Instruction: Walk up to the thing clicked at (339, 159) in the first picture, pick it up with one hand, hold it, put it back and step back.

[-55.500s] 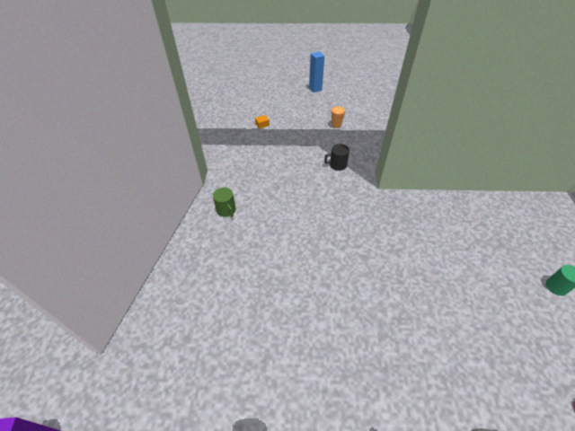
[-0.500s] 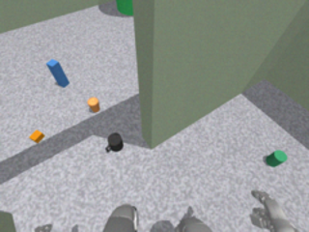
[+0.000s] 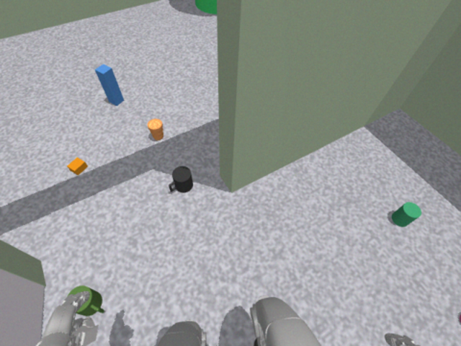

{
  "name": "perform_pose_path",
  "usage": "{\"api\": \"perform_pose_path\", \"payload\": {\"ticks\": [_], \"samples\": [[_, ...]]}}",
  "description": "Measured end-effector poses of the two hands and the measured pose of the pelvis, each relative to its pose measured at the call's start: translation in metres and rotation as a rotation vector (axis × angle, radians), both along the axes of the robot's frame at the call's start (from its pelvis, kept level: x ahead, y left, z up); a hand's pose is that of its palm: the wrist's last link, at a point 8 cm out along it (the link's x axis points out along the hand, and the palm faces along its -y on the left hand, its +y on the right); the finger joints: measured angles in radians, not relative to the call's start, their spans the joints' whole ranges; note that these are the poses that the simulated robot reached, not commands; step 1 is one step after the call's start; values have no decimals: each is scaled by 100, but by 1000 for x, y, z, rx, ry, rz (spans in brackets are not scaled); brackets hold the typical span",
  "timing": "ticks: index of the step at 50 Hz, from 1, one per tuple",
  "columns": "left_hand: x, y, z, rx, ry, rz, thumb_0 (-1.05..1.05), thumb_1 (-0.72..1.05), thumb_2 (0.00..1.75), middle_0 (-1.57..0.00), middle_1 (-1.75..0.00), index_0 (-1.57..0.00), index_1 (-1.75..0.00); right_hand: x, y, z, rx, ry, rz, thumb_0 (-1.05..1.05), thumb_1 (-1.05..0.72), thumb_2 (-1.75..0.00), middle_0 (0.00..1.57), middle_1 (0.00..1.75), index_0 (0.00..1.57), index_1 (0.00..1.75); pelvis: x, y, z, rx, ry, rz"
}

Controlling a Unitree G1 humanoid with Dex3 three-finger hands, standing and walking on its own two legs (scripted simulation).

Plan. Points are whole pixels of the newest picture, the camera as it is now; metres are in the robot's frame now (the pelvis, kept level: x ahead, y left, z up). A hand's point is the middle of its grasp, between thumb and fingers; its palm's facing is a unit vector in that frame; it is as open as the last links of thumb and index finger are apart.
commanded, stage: step back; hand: left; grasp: from above
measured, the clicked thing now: (180, 181) +0.83 +0.22 -0.71
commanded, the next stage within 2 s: stand in 1.40 s
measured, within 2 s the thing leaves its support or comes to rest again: neither
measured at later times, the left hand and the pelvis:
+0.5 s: hand out of the picture -0.10 +0.27 -0.14, palm faces +0.08 -0.90 -0.44, open 7.4 cm; pelvis -0.16 -0.02 -0.01, yaw +4 degrees
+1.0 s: hand out of the picture -0.14 +0.26 -0.14, palm faces +0.07 -0.93 -0.37, open 7.4 cm; pelvis -0.17 -0.01 +0.01, yaw +3 degrees
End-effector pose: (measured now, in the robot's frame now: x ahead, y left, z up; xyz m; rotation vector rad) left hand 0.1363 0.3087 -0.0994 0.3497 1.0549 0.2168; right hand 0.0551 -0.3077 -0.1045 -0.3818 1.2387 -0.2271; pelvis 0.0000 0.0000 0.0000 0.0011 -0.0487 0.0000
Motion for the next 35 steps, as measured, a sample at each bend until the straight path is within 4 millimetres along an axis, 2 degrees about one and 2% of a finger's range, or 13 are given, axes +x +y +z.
{"api": "perform_pose_path", "payload": {"ticks": [5,9,13,16,20,24,28,31,35], "samples": [[-49,-9,-4,4,36,-8,1,90,90,-20,-30,-20,-30,-4,-14,3,-14,-94,23,1,-90,-90,21,30,21,30,-36,-11,-3,-11,10,-35],[-99,-20,-10,33,84,-9,1,90,90,-20,-30,-20,-30,-11,-33,-7,-6,-160,27,1,-90,-90,21,30,21,30,-70,-23,-13,-34,2,-53],[-155,-29,-2,35,134,14,1,90,90,-20,-30,-20,-30,-34,-38,-7,9,-151,9,1,-91,-90,20,30,21,30,-97,-29,-6,7,4,-47],[-186,-28,4,48,151,40,1,90,90,-21,-30,-20,-30,-58,-39,-7,16,-129,22,1,-91,-90,20,30,21,30,-115,-29,-1,24,13,-29],[-216,-19,8,63,115,70,1,90,90,-21,-30,-20,-30,-97,-35,-14,14,-50,54,1,-91,-90,20,30,21,30,-138,-27,-2,17,16,11],[-243,-3,2,58,79,111,1,90,90,-21,-30,-20,-30,-130,-26,-18,14,17,80,1,-91,-90,20,30,21,30,-158,-20,-7,8,14,62],[-271,7,-3,36,115,134,1,90,90,-20,-30,-20,-30,-157,-11,-12,29,22,65,1,-91,-90,20,30,21,30,-173,-11,-3,24,-2,59],[-286,8,-3,14,150,136,1,90,90,-20,-30,-20,-30,-169,-4,-4,39,0,54,1,-91,-90,20,30,21,30,-178,-11,4,15,-4,53],[-297,4,-4,-2,180,121,1,90,90,-20,-30,-20,-30,-169,-3,0,53,-43,41,1,-90,-90,20,30,21,30,-182,-14,6,11,-4,30]]}}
